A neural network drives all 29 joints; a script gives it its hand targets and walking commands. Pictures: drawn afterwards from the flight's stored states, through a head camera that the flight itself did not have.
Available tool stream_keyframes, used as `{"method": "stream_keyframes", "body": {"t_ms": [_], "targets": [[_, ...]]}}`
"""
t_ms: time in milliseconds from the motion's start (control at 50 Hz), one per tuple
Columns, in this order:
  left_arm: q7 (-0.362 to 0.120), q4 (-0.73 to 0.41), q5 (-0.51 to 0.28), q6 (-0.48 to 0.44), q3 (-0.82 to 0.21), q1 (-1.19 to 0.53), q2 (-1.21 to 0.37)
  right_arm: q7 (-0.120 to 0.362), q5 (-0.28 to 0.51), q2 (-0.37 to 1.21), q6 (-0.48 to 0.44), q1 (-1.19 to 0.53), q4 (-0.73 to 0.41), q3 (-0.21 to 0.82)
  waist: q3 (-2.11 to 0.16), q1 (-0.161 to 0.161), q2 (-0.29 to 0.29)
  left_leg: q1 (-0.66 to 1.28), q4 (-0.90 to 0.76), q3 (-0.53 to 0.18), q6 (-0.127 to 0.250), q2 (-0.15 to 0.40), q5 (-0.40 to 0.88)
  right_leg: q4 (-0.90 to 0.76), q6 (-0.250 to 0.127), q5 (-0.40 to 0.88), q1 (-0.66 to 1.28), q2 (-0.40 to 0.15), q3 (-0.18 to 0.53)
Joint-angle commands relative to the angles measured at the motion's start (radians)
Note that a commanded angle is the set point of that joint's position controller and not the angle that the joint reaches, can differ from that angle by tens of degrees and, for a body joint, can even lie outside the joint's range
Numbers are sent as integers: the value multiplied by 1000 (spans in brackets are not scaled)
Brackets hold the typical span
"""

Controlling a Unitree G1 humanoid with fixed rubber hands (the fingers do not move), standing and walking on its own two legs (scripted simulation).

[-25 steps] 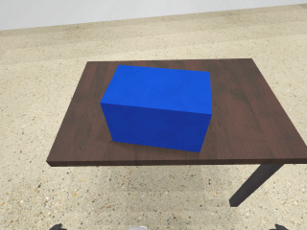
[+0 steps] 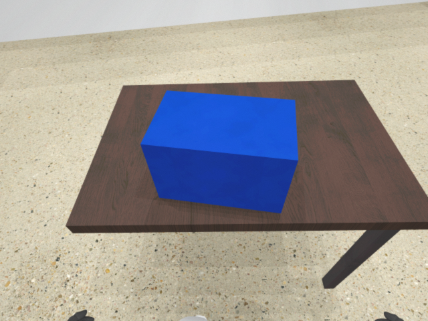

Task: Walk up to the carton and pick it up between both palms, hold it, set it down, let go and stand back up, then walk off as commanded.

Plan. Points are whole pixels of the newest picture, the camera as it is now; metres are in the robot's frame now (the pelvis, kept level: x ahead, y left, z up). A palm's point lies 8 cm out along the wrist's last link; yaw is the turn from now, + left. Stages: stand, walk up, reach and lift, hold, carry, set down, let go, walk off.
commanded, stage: walk up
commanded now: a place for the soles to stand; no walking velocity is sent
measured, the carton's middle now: (223, 151) +0.49 +0.02 +0.02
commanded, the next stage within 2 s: none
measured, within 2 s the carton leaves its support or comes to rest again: neither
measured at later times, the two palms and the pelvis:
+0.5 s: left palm out of the picture +0.09 +0.31 -0.09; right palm out of the picture +0.10 -0.31 -0.08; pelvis +0.00 +0.00 +0.00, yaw +0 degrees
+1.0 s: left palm out of the picture +0.10 +0.32 -0.09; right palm out of the picture +0.11 -0.30 -0.08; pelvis +0.00 +0.01 +0.00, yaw +1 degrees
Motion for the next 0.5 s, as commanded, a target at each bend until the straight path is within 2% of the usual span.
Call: {"method": "stream_keyframes", "body": {"t_ms": [0,20,40,60,80,100,120,140,160,180,200,220,240,260,280,300,320,340,360,380,400,420,440,460,480], "targets": [[8,-54,-28,0,93,-61,185,-7,-15,-287,-41,20,7,-84,-164,1,88,102,-313,-524,182,258,312,8,-2,31,-58,10,125],[13,-51,-30,8,89,-45,180,-8,-16,-291,-39,12,7,-84,-134,10,123,79,-369,-599,219,283,214,-1,-8,-107,-69,32,144],[12,-43,-28,9,84,-39,177,-12,-22,-292,-35,-14,9,-83,-100,17,98,56,-395,-601,213,277,130,-34,-21,-137,-81,25,151],[11,-34,-20,4,81,-40,175,-12,-19,-273,-31,-43,8,-75,-73,23,102,1,-398,-580,204,265,83,-73,-28,-118,-48,28,147],[9,-25,-18,-1,82,-2,178,-10,-24,-264,-25,-62,0,-68,-73,36,113,-56,-384,-538,177,239,59,-141,-28,-72,14,15,162],[9,-11,-8,-9,81,26,187,-9,-23,-229,-19,-91,-4,-57,-81,48,92,-104,-334,-461,138,203,66,-230,-44,-24,86,-21,205],[12,-7,-2,-19,84,39,204,-7,-19,-200,-18,-102,-5,-49,-62,60,13,-204,-253,-334,86,153,108,-336,-74,-30,153,-87,257],[13,0,7,-28,90,56,239,-4,-15,-179,-17,-116,-13,-49,-68,60,-34,-221,-125,-181,33,67,119,-417,-121,-1,187,-193,356],[12,-1,6,-30,101,46,274,-5,-7,-183,-14,-89,4,-54,-66,45,-87,-193,22,-47,3,15,43,-486,-187,68,162,-305,440],[12,-10,0,-29,103,11,287,-7,-10,-199,-9,-74,1,-61,-41,29,-115,-183,57,6,-5,52,-135,-483,-228,124,112,-371,459],[11,-18,0,-29,102,-26,279,-5,-8,-215,-12,-57,4,-64,-30,11,-98,-136,52,25,-2,71,-164,-461,-239,192,61,-380,433],[8,-31,2,-29,97,-67,277,1,-10,-213,-16,-19,6,-65,-51,-9,-66,-75,-16,14,6,88,-131,-418,-223,215,28,-362,384],[6,-37,0,-24,93,-90,274,6,-9,-225,-23,18,16,-69,-84,-26,-67,12,-92,-16,18,90,18,-342,-163,243,10,-278,284],[6,-43,-5,-19,90,-106,240,7,-14,-217,-31,25,18,-68,-90,-29,-60,69,-165,-80,32,94,169,-269,-98,228,-20,-195,190],[5,-53,-13,-11,86,-99,211,3,-19,-243,-36,29,16,-77,-124,-25,-6,123,-224,-201,64,138,234,-176,-47,194,-62,-116,129],[6,-57,-23,-5,84,-96,186,-1,-22,-274,-41,9,6,-81,-125,-8,86,90,-301,-399,120,208,221,-61,-14,118,-73,-38,104],[8,-44,-26,7,88,-78,188,-2,-19,-290,-39,18,13,-83,-128,-3,95,78,-376,-559,167,254,138,-11,-5,-65,-76,15,124],[11,-43,-26,11,84,-57,183,-6,-22,-300,-37,2,11,-84,-112,2,109,94,-412,-622,194,282,97,-12,-6,-143,-112,28,146],[12,-37,-23,9,85,-50,191,-7,-19,-305,-34,-9,7,-87,-105,4,132,72,-416,-636,208,281,68,-30,-15,-153,-99,30,159],[10,-24,-14,3,80,-33,185,-10,-20,-280,-31,-44,-1,-75,-78,19,97,21,-403,-595,202,268,55,-98,-22,-110,-60,21,159],[9,-14,-12,-6,77,1,186,-9,-22,-258,-26,-65,-3,-68,-92,31,83,-37,-374,-529,172,246,63,-171,-32,-56,8,3,175],[8,-9,-6,-13,77,2,184,-7,-18,-222,-23,-94,-3,-62,-78,46,27,-116,-326,-425,126,190,79,-246,-47,-8,86,-41,199],[10,-10,-3,-22,87,14,212,-7,-14,-192,-21,-110,-1,-52,-51,63,-20,-213,-232,-284,66,121,107,-351,-82,-1,158,-110,265],[11,6,6,-28,93,52,248,-3,-12,-183,-18,-110,2,-51,-65,63,-57,-223,-91,-145,20,47,76,-444,-141,-22,181,-226,383],[12,-4,6,-30,101,32,281,-5,-7,-188,-15,-78,8,-55,-45,37,-101,-192,23,-37,-2,23,18,-496,-200,55,133,-332,458]]}}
